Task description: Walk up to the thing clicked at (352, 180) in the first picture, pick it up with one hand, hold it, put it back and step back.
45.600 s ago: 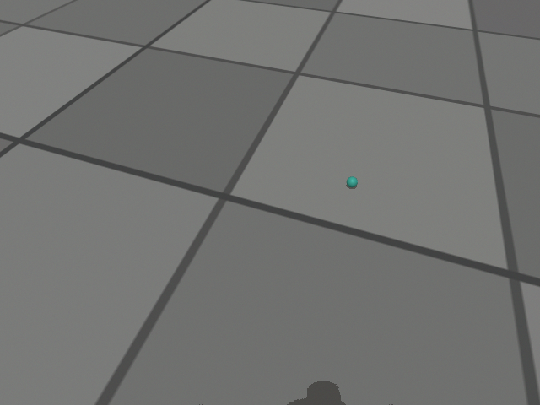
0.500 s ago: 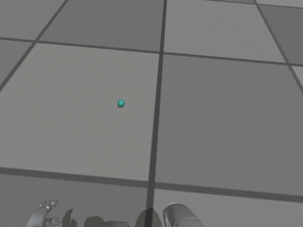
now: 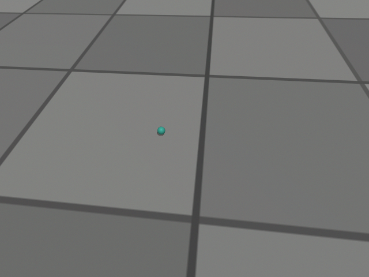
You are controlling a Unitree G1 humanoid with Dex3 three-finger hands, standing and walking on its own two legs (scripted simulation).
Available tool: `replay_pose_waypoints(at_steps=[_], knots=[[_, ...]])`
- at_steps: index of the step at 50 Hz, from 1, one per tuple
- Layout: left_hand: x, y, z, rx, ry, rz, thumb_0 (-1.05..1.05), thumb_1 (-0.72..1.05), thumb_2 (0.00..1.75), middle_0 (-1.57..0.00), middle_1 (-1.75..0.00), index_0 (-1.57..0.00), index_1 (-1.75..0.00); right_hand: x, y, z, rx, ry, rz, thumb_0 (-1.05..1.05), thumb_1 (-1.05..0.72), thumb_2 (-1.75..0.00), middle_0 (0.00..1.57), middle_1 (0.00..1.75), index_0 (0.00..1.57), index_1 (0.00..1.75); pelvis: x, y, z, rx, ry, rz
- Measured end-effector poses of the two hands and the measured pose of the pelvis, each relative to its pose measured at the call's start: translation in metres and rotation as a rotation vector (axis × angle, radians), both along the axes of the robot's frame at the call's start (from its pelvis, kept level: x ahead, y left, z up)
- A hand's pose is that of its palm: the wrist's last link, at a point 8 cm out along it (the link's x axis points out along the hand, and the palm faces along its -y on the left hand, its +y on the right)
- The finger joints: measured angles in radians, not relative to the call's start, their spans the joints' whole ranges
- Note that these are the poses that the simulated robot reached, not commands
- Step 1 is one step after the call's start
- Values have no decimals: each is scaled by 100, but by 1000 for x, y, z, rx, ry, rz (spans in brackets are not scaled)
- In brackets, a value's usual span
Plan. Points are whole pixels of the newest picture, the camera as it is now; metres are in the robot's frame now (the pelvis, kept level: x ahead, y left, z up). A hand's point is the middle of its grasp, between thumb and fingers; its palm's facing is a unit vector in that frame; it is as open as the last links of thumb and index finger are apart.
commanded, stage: step back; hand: left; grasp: from above
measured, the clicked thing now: (161, 130) +1.15 +0.24 -0.73
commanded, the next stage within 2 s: stand in 0.82 s
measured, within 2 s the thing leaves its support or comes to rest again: neither
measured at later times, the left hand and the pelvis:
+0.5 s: hand out of the picture +0.10 +0.24 -0.13, palm faces +0.04 -0.93 -0.38, open 7.4 cm; pelvis +0.02 -0.02 +0.01, yaw +1 degrees
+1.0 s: hand out of the picture +0.14 +0.27 -0.13, palm faces +0.01 -0.94 -0.34, open 7.4 cm; pelvis +0.06 +0.02 +0.02, yaw +0 degrees
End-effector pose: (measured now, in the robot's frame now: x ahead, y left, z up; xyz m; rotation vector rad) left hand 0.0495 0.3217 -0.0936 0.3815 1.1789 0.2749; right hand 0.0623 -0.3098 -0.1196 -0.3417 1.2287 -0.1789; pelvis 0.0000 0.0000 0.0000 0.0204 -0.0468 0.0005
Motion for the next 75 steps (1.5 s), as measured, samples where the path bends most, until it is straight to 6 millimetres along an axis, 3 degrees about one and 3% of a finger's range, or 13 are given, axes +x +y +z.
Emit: replay_pose_waypoints(at_steps=[6, 10, 14, 22, 37, 45, 51, 57, 75], knots=[[6, 5, 1, -17, 20, -19, 1, 90, 90, -21, -30, -21, -30, -25, 11, 13, 17, -12, -30, 1, -90, -90, 20, 30, 21, 30, -3, 1, 9, -1, -5, -17], [20, -1, 4, -21, -3, -44, 1, 91, 90, -21, -30, -21, -30, -34, -2, 17, 4, -3, -49, 1, -90, -90, 20, 30, 21, 30, 0, -8, 10, -5, -5, -21], [35, -17, 2, -9, -43, -43, 1, 91, 90, -21, -30, -21, -30, -32, -23, 7, -13, 17, -65, 1, -90, -90, 20, 30, 21, 30, 5, -20, 3, -25, -19, -17], [41, -41, 6, -48, -74, -14, 1, 90, 90, -21, -30, -21, -30, 5, -26, 6, -11, 7, -22, 1, -91, -90, 20, 30, 20, 30, 20, -22, 9, -18, -14, 6], [66, 1, -16, -82, -19, 32, 1, 90, 90, -21, -30, -21, -30, 56, 25, 15, -16, 9, 20, 1, -91, -90, 20, 30, 21, 30, 48, 11, 8, -30, 0, 18], [79, 4, -9, -89, -3, 21, 1, 91, 90, -21, -30, -21, -30, 100, 44, 24, 17, -85, 38, 1, -90, -90, 20, 30, 21, 30, 56, 18, 15, -26, 1, 8], [82, -5, -2, -97, 7, 4, 1, 91, 90, -21, -30, -21, -30, 116, 43, 29, 31, -124, 42, 0, -90, -90, 20, 30, 21, 30, 56, 16, 22, -21, -3, 6], [79, -13, 1, -100, 18, -2, 1, 91, 90, -21, -30, -21, -30, 109, 33, 30, 30, -109, 24, 0, -90, -90, 20, 30, 21, 30, 55, 11, 25, -18, -4, 5], [68, -26, 1, -95, 51, -12, 1, 91, 90, -21, -30, -21, -30, 51, 11, 23, 20, 23, -34, 1, -91, -90, 20, 30, 21, 30, 48, -2, 27, -20, 1, 5]])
